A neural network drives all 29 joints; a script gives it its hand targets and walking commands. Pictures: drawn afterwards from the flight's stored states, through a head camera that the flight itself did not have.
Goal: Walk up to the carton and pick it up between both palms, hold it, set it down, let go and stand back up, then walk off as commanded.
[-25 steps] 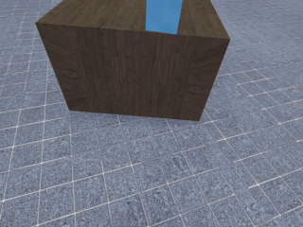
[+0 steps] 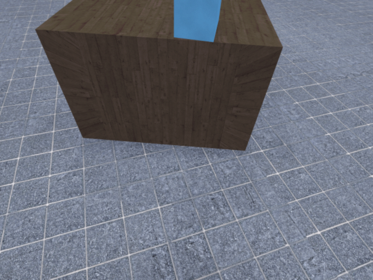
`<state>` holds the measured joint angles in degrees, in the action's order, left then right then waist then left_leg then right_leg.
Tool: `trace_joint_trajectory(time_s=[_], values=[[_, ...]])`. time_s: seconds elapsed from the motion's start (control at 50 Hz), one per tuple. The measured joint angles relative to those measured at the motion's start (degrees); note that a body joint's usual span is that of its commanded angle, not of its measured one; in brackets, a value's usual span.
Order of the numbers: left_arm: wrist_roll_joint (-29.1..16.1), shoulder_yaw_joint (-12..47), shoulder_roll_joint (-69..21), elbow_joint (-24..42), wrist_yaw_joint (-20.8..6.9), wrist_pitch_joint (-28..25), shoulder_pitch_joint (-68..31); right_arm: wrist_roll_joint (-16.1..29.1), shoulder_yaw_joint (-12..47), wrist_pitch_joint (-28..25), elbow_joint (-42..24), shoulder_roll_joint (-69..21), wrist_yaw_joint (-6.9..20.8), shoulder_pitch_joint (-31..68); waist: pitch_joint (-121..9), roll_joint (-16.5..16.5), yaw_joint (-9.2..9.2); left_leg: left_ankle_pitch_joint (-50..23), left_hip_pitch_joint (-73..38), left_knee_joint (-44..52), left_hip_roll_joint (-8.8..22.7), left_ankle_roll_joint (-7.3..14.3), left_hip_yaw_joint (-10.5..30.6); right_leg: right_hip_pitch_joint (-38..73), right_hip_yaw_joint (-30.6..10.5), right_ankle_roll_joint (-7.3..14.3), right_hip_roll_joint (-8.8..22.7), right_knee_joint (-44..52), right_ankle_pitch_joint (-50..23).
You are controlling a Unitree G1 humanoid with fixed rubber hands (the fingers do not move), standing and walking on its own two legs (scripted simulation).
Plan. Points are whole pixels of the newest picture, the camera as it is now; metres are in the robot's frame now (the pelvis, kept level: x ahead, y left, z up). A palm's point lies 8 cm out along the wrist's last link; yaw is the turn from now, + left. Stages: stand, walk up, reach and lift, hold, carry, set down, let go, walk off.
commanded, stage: walk off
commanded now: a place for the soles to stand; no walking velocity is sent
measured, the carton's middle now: (200, 0) +1.25 -0.09 +0.13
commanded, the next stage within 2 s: stand in 0.28 s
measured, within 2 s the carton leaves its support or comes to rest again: neither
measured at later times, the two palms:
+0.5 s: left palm out of the picture +0.10 +0.30 -0.09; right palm out of the picture +0.08 -0.34 -0.08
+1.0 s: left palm out of the picture +0.10 +0.30 -0.09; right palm out of the picture +0.08 -0.34 -0.08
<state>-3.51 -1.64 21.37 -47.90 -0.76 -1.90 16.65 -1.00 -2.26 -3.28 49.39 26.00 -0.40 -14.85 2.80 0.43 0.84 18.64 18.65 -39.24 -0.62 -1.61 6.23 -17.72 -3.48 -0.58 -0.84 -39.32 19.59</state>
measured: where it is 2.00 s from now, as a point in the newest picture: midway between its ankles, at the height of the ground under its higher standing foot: outside the picture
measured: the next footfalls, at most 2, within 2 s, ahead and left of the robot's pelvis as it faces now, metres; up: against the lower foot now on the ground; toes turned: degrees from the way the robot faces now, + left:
none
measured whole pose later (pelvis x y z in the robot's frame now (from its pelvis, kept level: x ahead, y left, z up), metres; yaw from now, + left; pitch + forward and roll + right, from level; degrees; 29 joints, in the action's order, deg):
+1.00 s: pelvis +0.00 +0.00 +0.00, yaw +0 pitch -2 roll +0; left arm -3.5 -1.1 22.0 -47.9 -0.1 -1.7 12.4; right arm -1.0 -2.3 -2.2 51.8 25.8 0.0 -11.5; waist 2.8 0.8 0.9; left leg 17.3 18.0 -37.1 -0.9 -2.0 6.2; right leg -17.7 -3.5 -0.5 -0.4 -38.7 19.2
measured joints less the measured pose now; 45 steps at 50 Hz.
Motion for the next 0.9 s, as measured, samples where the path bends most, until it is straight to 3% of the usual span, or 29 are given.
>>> trace_joint_trajectory(time_s=[0.9], values=[[0.01,0.30,0.59,0.00,0.58,0.24,-4.22,0.00,0.00,1.04,2.35,-0.15,0.44,3.17,0.00,0.32,0.11,-1.20,-0.61,1.95,-0.31,-0.43,-0.01,0.00,-0.01,0.04,0.45,0.43,-0.29]])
